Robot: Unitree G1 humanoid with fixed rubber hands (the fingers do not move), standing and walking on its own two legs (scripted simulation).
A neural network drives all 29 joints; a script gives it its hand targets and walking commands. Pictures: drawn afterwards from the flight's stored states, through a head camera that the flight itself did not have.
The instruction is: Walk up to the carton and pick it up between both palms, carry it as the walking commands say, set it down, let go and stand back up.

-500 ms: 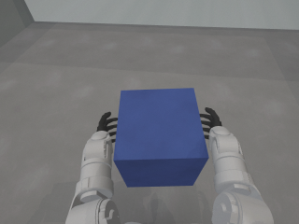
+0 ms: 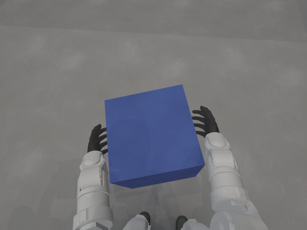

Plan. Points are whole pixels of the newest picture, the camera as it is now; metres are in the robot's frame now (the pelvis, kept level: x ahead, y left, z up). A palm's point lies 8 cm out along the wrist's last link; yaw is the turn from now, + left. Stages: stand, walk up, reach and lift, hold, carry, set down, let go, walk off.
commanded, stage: set down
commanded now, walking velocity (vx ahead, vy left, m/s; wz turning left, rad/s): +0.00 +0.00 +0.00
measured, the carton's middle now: (154, 142) +0.37 +0.07 -0.14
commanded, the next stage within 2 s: none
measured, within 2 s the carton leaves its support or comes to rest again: neither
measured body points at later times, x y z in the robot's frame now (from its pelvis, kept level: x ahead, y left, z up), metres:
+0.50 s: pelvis +0.02 +0.01 -0.04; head +0.22 -0.01 +0.36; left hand +0.36 +0.22 -0.13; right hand +0.39 -0.10 -0.16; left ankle +0.02 +0.15 -0.72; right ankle +0.02 -0.09 -0.73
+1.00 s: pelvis -0.06 +0.02 -0.14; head +0.19 +0.02 +0.23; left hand +0.35 +0.21 -0.25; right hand +0.39 -0.11 -0.25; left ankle +0.02 +0.15 -0.73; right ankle +0.01 -0.09 -0.73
